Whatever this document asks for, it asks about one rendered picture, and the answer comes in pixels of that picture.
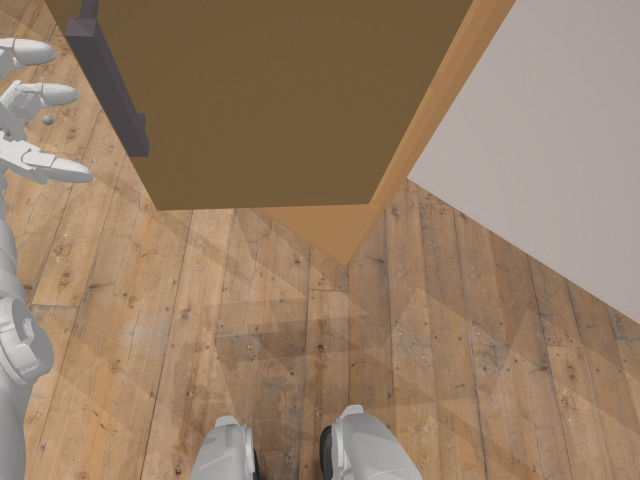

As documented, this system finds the right robot thigh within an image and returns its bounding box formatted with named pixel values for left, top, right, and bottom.
left=331, top=413, right=423, bottom=480

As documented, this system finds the right robot shin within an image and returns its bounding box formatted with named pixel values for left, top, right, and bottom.
left=331, top=405, right=364, bottom=480

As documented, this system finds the robot left hand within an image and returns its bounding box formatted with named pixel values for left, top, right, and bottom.
left=0, top=38, right=93, bottom=185

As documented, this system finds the cupboard door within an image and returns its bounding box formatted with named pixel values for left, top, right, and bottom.
left=44, top=0, right=473, bottom=211

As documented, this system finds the left robot upper arm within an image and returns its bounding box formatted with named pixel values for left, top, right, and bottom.
left=0, top=296, right=54, bottom=480

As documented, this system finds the handle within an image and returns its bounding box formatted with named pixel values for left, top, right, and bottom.
left=65, top=0, right=150, bottom=157

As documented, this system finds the left robot forearm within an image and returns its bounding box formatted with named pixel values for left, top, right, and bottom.
left=0, top=172, right=26, bottom=304

